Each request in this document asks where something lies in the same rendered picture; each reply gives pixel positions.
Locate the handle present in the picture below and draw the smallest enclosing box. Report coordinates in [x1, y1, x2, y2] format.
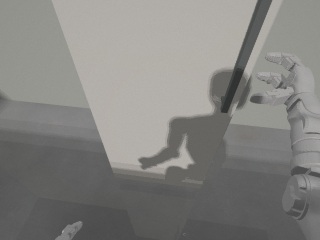
[220, 0, 272, 113]

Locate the fridge door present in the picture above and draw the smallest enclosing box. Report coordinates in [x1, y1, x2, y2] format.
[51, 0, 282, 189]

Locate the right robot forearm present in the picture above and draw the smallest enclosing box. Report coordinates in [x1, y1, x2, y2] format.
[286, 92, 320, 178]

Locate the robot left hand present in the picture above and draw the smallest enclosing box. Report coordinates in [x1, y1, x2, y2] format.
[55, 221, 83, 240]

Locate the right robot upper arm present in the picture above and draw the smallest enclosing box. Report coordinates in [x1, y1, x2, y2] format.
[282, 174, 320, 240]

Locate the robot right hand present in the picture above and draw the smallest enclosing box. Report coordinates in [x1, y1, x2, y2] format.
[250, 52, 315, 107]

